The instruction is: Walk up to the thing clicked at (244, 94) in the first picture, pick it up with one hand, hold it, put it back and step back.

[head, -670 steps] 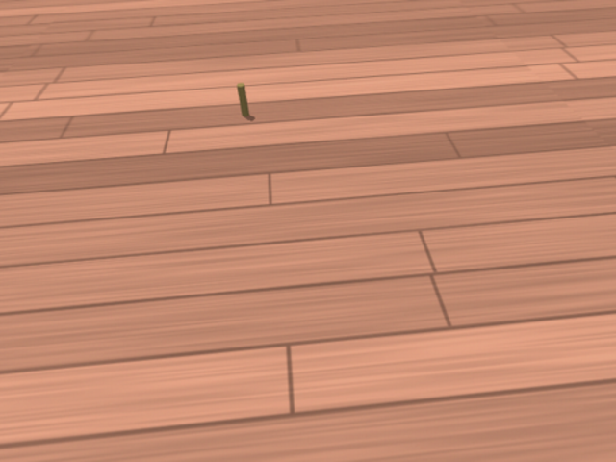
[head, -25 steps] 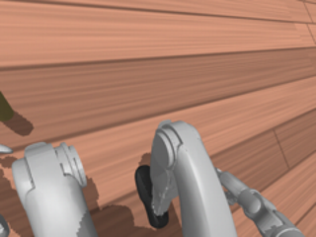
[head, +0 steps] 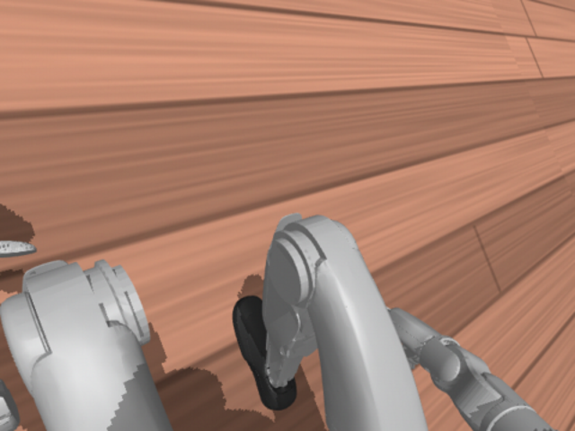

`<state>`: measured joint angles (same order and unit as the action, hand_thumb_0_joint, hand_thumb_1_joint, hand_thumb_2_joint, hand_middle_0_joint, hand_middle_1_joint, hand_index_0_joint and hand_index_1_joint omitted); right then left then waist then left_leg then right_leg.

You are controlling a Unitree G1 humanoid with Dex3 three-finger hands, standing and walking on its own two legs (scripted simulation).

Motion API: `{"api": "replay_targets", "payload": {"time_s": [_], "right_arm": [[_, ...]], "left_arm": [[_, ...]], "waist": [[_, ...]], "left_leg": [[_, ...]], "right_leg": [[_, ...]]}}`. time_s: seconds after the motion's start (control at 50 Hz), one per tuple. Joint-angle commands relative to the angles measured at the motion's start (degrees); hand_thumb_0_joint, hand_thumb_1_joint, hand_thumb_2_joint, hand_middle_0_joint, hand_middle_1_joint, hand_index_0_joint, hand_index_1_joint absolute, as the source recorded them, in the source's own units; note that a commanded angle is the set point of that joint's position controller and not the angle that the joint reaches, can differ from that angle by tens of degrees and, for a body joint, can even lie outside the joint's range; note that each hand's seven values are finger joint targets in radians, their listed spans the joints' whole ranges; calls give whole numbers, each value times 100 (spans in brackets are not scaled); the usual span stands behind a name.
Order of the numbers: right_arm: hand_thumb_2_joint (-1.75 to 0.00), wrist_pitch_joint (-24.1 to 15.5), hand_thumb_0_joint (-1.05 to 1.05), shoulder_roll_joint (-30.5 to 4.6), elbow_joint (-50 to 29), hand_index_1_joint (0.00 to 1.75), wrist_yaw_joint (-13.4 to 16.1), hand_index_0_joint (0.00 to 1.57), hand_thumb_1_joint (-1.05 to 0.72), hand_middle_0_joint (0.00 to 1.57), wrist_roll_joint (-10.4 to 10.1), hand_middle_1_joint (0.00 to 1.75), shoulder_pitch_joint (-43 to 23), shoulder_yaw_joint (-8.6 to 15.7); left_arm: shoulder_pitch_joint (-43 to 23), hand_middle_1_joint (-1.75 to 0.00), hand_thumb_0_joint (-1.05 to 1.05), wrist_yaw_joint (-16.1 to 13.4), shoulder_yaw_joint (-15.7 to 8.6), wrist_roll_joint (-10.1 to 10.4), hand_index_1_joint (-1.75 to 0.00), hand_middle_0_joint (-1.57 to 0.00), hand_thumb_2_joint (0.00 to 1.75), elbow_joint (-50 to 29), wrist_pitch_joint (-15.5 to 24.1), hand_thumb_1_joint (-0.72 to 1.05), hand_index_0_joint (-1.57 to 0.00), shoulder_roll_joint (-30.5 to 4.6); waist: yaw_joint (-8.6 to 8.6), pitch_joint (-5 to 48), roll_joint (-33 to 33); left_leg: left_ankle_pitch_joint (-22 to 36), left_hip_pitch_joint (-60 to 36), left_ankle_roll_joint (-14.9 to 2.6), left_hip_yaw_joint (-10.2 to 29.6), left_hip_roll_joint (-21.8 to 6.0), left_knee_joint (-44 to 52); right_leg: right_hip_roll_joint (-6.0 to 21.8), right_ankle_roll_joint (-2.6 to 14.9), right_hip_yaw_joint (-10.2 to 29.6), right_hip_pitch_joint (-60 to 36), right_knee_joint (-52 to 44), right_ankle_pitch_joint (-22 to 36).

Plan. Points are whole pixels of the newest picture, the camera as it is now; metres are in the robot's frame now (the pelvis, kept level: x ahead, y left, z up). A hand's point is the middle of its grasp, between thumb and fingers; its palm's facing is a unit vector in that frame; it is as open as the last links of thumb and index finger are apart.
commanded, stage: close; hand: left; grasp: from the side
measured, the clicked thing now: out of the picture +0.44 +0.30 -0.18
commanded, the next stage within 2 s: settle in 0.66 s
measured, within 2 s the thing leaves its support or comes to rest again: leaves its support in 1.14 s
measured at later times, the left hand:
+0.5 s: hand out of the picture +0.43 +0.29 -0.16, palm faces +0.32 -0.95 -0.01, open 8.0 cm
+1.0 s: hand out of the picture +0.44 +0.29 -0.16, palm faces +0.31 -0.95 -0.01, open 5.7 cm
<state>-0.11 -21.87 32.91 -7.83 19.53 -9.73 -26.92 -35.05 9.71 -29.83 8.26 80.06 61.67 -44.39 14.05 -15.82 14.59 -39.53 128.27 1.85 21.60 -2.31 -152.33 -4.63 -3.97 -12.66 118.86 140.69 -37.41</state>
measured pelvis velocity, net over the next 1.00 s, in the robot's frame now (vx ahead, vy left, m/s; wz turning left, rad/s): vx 0.00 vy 0.00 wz -0.03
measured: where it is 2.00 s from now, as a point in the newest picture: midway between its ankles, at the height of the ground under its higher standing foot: (200, 406)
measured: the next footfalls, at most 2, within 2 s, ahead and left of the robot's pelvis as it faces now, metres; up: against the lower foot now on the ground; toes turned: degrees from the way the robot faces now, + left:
none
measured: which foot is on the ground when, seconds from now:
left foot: down 0.00-1.00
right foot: down 0.00-1.00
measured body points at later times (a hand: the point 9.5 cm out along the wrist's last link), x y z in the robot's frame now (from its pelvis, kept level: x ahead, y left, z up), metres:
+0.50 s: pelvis +0.00 +0.00 +0.00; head +0.23 +0.18 +0.34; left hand +0.41 +0.34 -0.16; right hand +0.17 -0.24 -0.04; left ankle +0.08 +0.13 -0.25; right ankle +0.13 -0.12 -0.24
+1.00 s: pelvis +0.00 +0.00 +0.01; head +0.23 +0.19 +0.34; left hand +0.42 +0.34 -0.16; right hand +0.17 -0.24 -0.03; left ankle +0.08 +0.13 -0.25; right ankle +0.13 -0.12 -0.24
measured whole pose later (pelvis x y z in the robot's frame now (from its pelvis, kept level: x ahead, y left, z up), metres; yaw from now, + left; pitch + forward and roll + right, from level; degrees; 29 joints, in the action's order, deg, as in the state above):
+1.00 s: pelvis +0.00 +0.00 +0.01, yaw -2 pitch +13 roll -17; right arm 2.3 -21.2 31.7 -7.7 20.1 -10.2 -29.0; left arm -38.9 3.6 -27.5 5.1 79.7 59.6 -48.7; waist 14.6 -17.1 15.8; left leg -40.2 127.8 1.8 23.7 -2.5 -151.6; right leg -5.3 -4.3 -14.4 117.7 138.2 -37.1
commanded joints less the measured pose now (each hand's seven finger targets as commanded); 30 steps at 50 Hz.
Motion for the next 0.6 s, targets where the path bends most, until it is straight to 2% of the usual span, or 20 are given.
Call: {"api": "replay_targets", "payload": {"time_s": [0.0, 0.02, 0.04, 0.06, 0.2, 0.22, 0.24, 0.28, 0.3, 0.32, 0.34, 0.38, 0.42, 0.48, 0.52, 0.58], "right_arm": [[-90, 48, 0, -1945, -146, 30, 123, 20, -90, 20, 46, 30, 185, 641], [-90, 59, 0, -1971, -123, 30, 120, 20, -90, 20, 62, 30, 193, 620], [-90, 58, 0, -1969, -119, 30, 124, 20, -90, 20, 54, 30, 134, 624], [-90, 70, 0, -1980, -123, 30, 116, 20, -90, 20, 65, 30, 172, 609], [-90, 128, 0, -1935, -134, 30, 113, 20, -88, 20, 99, 30, 206, 555], [-90, 141, 0, -1937, -152, 30, 112, 20, -88, 20, 98, 30, 191, 569], [-90, 150, 0, -1964, -128, 30, 112, 20, -89, 20, 99, 30, 197, 571], [-90, 164, 0, -1929, -171, 30, 96, 20, -88, 20, 102, 30, 171, 524], [-90, 187, 0, -1948, -169, 30, 99, 20, -88, 20, 94, 30, 185, 522], [-90, 189, 0, -1934, -192, 30, 91, 20, -88, 20, 89, 30, 180, 511], [-89, 187, 0, -1945, -187, 30, 91, 20, -88, 20, 96, 30, 165, 508], [-89, 194, 0, -1943, -211, 30, 95, 20, -87, 20, 97, 30, 155, 489], [-89, 209, 0, -1933, -184, 30, 96, 20, -87, 20, 101, 30, 187, 497], [-89, 213, 0, -1951, -193, 30, 108, 20, -87, 20, 95, 30, 154, 486], [-89, 225, 0, -1954, -202, 30, 104, 20, -87, 20, 108, 30, 194, 456], [-89, 240, 0, -1962, -178, 30, 115, 20, -87, 20, 115, 30, 175, 460]], "left_arm": [[-1164, -24, 0, -124, -9, 41, -25, -28, 28, -867, 433, -19, -26, -1021], [-1275, -28, 0, -138, 17, 17, -28, -32, 31, -881, 462, -15, -31, -1042], [-1287, -30, 0, -159, 12, -10, -30, -33, 33, -896, 468, -13, -32, -1113], [-1267, -33, 0, -178, 19, -32, -34, -37, 37, -817, 456, -11, -36, -1107], [-1289, -45, 0, -365, 121, -105, -46, -49, 51, -713, 416, 14, -47, -1070], [-1181, -47, 0, -385, 97, -116, -48, -51, 52, -704, 402, 17, -49, -1074], [-1285, -50, 0, -397, 177, -150, -51, -54, 55, -726, 405, 21, -53, -1067], [-1215, -56, 0, -463, 131, -156, -57, -59, 61, -712, 401, 28, -58, -1101], [-1341, -59, 0, -484, 149, -158, -60, -63, 65, -655, 399, 32, -62, -1081], [-1364, -63, 0, -517, 87, -144, -64, -66, 68, -727, 408, 36, -65, -1173], [-1319, -66, 0, -520, 144, -148, -66, -70, 71, -668, 405, 41, -69, -1087], [-1434, -72, 0, -564, 104, -159, -73, -76, 77, -687, 407, 45, -75, -1205], [-1491, -77, 0, -568, 201, -193, -77, -81, 82, -685, 393, 56, -80, -1163], [-1513, -88, 0, -602, 178, -224, -87, -91, 90, -600, 383, 64, -90, -1214], [-1568, -94, 0, -664, 75, -176, -94, -97, 96, -602, 375, 68, -96, -1289], [-1560, -112, 0, -663, 112, -209, -111, -112, 109, -540, 377, 68, -112, -1257]], "waist": [[460, 3344, -2890], [524, 3303, -3031], [479, 3214, -3072], [528, 3244, -3135], [550, 3260, -2974], [499, 3275, -2962], [555, 3221, -3050], [514, 3256, -3018], [603, 3185, -3023], [541, 3188, -2978], [596, 3161, -2977], [579, 3128, -2958], [624, 3130, -2999], [634, 2989, -3003], [641, 3152, -2943], [668, 3055, -3032]], "left_leg": [[518, -2294, -47, -686, -226, 1711], [508, -2345, -16, -636, -231, 1772], [460, -2310, -19, -640, -237, 1790], [501, -2387, 1, -598, -245, 1813], [603, -2322, -38, -628, -244, 1727], [624, -2355, -30, -619, -249, 1749], [651, -2392, -15, -583, -256, 1777], [707, -2368, -18, -571, -261, 1769], [669, -2369, -13, -538, -264, 1792], [601, -2274, -35, -565, -253, 1776], [612, -2309, -30, -547, -259, 1780], [505, -2231, -48, -558, -262, 1767], [507, -2254, -54, -580, -261, 1757], [438, -2236, -47, -545, -277, 1807], [472, -2245, -63, -534, -279, 1747], [555, -2348, -37, -502, -296, 1807]], "right_leg": [[-187, 425, -672, -1526, -1145, 1051], [-181, 428, -712, -1495, -1101, 1029], [-179, 440, -709, -1398, -1093, 992], [-184, 440, -743, -1438, -1063, 1020], [-211, 418, -706, -1580, -1161, 1152], [-217, 422, -720, -1557, -1164, 1150], [-214, 422, -740, -1527, -1133, 1170], [-224, 431, -750, -1574, -1121, 1204], [-222, 423, -779, -1527, -1116, 1172], [-229, 425, -754, -1558, -1155, 1133], [-227, 415, -768, -1549, -1147, 1143], [-240, 421, -760, -1521, -1181, 1076], [-245, 414, -740, -1540, -1209, 1093], [-240, 413, -776, -1450, -1212, 1026], [-266, 409, -769, -1550, -1235, 1076], [-258, 406, -800, -1491, -1210, 1124]]}}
